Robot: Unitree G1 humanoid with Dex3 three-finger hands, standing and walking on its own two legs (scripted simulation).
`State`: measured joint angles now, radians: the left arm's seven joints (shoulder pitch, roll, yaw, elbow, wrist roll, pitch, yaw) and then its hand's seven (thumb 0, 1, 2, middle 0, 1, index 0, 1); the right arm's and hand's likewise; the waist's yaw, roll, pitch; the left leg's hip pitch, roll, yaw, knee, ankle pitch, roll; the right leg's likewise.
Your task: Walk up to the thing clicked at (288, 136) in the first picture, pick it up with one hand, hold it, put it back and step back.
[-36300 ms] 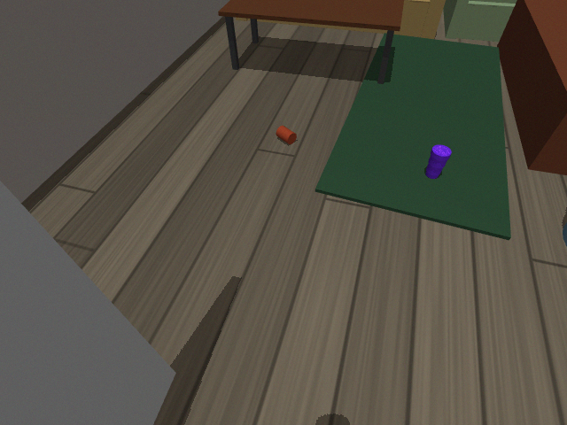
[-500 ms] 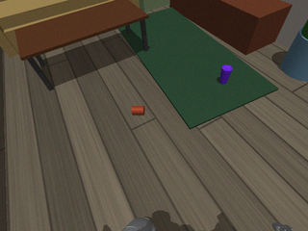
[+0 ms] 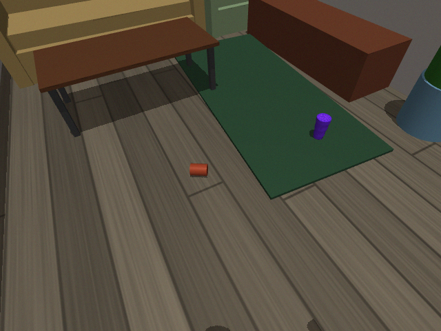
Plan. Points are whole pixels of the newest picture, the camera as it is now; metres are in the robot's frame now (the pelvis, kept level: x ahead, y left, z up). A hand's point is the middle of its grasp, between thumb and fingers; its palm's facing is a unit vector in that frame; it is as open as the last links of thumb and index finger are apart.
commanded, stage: step back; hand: left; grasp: from above
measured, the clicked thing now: (199, 169) +1.08 +0.22 -0.73
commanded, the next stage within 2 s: stand in 0.46 s
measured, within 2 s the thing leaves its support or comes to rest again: neither
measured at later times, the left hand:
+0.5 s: hand (114, 328) +0.15 +0.25 -0.13, palm faces -0.02 -0.93 -0.36, open 7.4 cm
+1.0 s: hand out of the picture +0.10 +0.24 -0.14, palm faces -0.05 -0.94 -0.34, open 7.4 cm
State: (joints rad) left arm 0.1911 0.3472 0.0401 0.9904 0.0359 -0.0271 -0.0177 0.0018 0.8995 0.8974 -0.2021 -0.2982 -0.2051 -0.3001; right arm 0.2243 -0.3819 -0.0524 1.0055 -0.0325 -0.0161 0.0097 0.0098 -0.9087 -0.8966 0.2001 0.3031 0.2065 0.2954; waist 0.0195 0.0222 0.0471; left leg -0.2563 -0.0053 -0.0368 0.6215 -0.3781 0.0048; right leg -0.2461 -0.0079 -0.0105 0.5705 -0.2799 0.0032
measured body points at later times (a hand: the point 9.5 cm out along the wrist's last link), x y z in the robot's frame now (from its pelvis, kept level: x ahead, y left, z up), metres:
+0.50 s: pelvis +0.03 +0.00 +0.01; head +0.05 -0.01 +0.46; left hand +0.15 +0.30 -0.11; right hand +0.15 -0.30 -0.11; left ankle +0.02 +0.12 -0.73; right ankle +0.02 -0.13 -0.73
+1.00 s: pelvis +0.01 -0.01 +0.02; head +0.02 -0.01 +0.47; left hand +0.10 +0.29 -0.11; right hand +0.08 -0.31 -0.11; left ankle +0.02 +0.12 -0.73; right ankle +0.02 -0.13 -0.73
